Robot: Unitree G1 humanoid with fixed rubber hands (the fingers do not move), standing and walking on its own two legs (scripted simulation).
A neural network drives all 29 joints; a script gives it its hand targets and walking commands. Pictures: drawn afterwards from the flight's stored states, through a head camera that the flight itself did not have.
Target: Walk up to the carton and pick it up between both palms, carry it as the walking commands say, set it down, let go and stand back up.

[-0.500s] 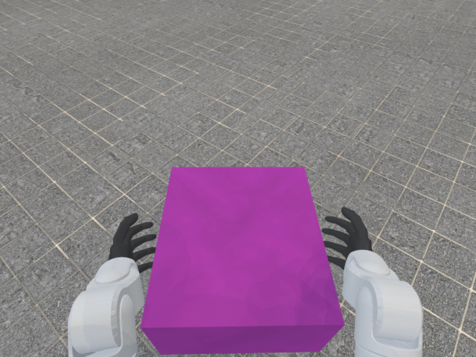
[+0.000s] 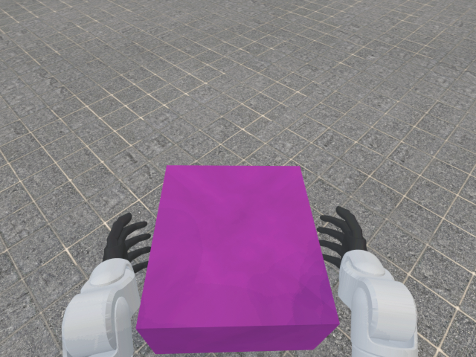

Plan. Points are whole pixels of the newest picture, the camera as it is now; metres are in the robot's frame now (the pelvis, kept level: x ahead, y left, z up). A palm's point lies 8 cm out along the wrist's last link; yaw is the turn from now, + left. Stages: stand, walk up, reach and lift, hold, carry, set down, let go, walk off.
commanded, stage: carry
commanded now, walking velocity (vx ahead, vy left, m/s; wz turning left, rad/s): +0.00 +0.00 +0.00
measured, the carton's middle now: (234, 250) +0.29 +0.01 -0.01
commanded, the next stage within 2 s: none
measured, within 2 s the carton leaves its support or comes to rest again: neither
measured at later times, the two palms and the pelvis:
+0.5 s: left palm (129, 225) +0.29 +0.18 +0.09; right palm (344, 219) +0.29 -0.16 +0.09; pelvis +0.04 +0.02 +0.01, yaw -1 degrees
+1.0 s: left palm (124, 228) +0.30 +0.19 +0.06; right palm (329, 232) +0.29 -0.14 +0.06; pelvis +0.04 +0.04 +0.00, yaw -3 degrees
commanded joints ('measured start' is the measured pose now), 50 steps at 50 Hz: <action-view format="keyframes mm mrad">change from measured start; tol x32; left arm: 1 -513 -935 -786 -144 -418 -60 -268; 17 -504 -716 -552 249 -211 -225 -279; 21 -686 -1001 -835 -290 -470 -200 -257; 26 -369 -580 -470 386 -163 -206 -263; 29 -589 -865 -743 -96 -370 -197 -274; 32 -656 -747 -520 356 -199 -279 -308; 35 -740 -892 -699 -75 -399 -276 -288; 50 -617 -717 -498 411 -185 -356 -307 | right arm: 1 -513 923 755 -234 411 -29 237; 50 -548 744 457 402 205 -318 283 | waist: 1 -29 -212 -352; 50 -20 -73 -241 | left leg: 1 -69 -29 -68 74 85 2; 14 247 53 -60 121 1347 53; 16 -63 -13 -26 247 906 29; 18 -332 -88 -92 136 -198 25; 27 112 147 -227 -46 926 140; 50 -22 55 -139 -64 434 91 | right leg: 1 311 -235 243 -16 1082 -91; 8 403 -160 117 97 1199 -27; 14 110 28 -38 -57 312 14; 18 481 -260 243 -45 1211 -124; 26 143 -44 75 -35 12 26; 50 135 -134 99 -106 147 31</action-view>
